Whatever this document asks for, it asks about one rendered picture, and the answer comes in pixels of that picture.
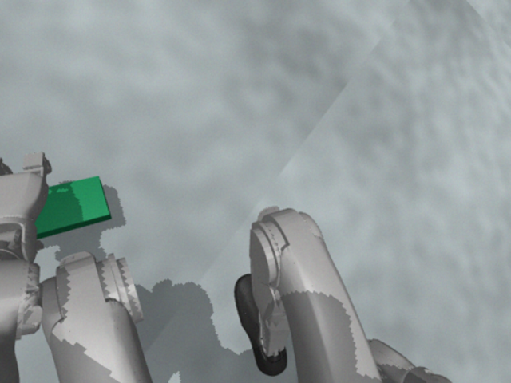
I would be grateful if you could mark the right robot arm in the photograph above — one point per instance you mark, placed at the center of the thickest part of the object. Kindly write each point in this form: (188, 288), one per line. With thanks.
(423, 375)

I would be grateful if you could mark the left robot hand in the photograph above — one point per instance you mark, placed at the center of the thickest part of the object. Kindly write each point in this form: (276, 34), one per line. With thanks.
(23, 195)

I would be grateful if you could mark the right robot foot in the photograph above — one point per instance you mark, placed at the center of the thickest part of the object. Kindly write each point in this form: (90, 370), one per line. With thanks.
(249, 318)

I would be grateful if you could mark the right robot hand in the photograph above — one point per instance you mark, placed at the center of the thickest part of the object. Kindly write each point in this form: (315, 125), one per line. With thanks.
(392, 366)

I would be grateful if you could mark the left robot arm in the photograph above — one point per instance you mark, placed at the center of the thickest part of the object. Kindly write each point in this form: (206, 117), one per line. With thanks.
(20, 290)

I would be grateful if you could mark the carton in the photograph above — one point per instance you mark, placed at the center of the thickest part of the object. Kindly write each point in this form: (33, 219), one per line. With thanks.
(72, 205)

